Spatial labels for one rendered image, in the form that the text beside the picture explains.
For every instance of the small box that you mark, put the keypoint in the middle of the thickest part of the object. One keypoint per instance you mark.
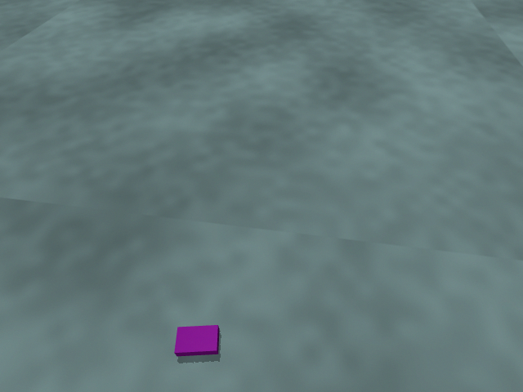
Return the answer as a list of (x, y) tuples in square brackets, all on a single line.
[(197, 340)]

